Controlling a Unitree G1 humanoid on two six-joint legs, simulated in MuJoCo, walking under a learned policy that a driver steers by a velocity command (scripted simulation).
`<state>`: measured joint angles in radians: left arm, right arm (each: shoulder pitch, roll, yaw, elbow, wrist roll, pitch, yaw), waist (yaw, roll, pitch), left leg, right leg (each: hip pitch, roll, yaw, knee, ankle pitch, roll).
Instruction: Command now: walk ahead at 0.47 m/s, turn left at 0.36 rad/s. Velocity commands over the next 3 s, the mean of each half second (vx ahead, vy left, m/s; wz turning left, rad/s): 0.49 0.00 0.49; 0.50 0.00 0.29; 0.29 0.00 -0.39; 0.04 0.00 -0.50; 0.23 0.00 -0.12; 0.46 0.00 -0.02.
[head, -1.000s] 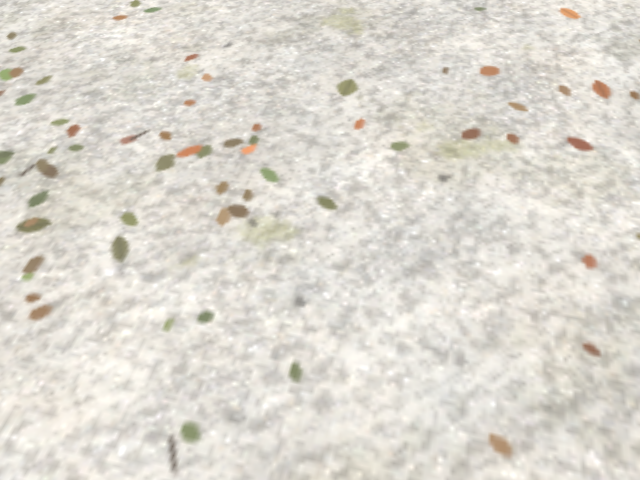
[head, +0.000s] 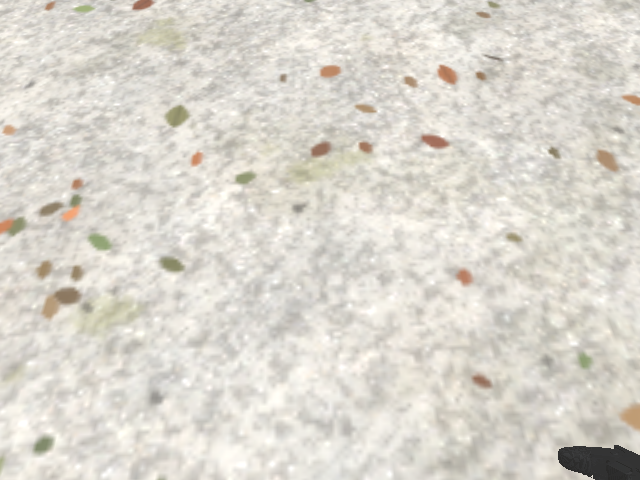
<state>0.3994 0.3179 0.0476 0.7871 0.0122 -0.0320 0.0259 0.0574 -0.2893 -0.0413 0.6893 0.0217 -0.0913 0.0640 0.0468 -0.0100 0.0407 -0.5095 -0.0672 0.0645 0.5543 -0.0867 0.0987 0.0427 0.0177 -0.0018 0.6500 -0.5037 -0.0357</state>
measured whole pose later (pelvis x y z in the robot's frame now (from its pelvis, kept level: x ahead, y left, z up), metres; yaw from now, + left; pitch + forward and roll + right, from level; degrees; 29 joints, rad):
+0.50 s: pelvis +0.30 -0.04 +0.01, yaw +17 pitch +2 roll +0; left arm 0.13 0.29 0.03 0.61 0.01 -0.11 -0.01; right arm 0.36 -0.32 -0.06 0.73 0.03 -0.03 -0.01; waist -0.05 0.03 0.02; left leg -0.28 -0.07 -0.17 1.03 -0.49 0.02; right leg -0.44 0.02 0.02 0.58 -0.18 -0.01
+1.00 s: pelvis +0.53 +0.08 +0.01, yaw +25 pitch +2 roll -1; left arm 0.40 0.30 0.05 0.87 -0.03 -0.06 0.00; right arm 0.04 -0.26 -0.03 0.62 0.00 -0.06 0.03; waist 0.07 0.00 0.05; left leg -0.45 0.00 0.05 0.58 -0.16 0.06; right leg -0.15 -0.04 -0.01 0.87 -0.48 0.00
